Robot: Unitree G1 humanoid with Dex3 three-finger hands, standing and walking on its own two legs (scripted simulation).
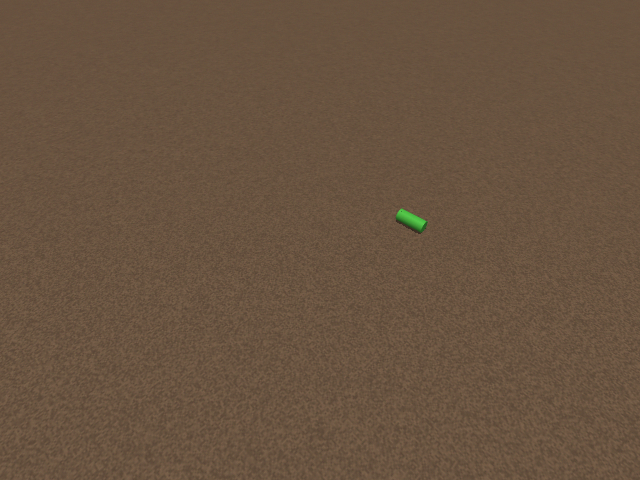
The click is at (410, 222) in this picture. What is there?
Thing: lying can
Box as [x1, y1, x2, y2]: [396, 208, 427, 232]
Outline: 401,208 396,215 396,219 421,232 427,222
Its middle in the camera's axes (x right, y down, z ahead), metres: +0.43 -0.10 +1.75
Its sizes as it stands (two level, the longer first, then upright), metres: 0.130 0.057 0.057
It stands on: the floor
